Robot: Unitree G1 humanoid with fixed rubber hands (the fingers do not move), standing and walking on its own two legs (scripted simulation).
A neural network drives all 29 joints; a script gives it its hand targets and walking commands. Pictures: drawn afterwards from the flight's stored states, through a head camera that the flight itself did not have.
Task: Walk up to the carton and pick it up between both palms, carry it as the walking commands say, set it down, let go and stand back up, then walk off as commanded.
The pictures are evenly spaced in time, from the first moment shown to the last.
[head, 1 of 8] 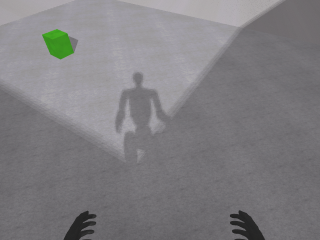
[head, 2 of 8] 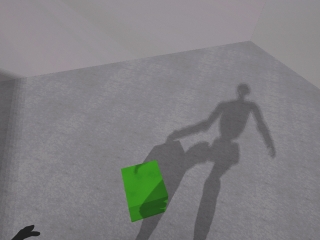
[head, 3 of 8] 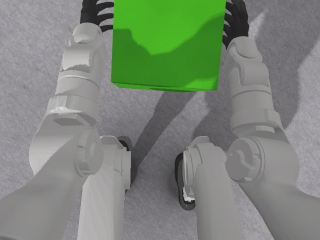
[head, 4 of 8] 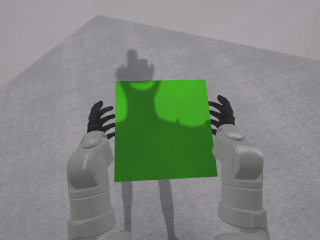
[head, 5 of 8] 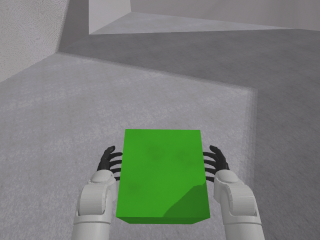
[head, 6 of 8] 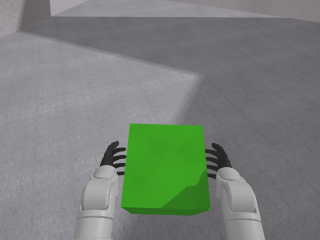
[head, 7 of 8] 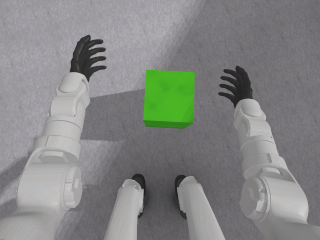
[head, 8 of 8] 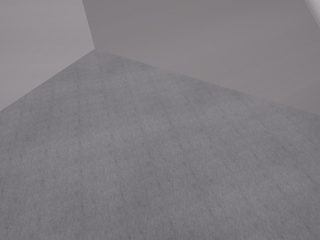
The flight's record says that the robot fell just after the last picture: no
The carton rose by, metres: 0.70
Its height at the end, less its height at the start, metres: +0.00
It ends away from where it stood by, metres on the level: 0.94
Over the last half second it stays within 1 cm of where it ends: yes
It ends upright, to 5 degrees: yes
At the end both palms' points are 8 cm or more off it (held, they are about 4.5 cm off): yes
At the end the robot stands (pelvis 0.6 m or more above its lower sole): yes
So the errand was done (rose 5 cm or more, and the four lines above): yes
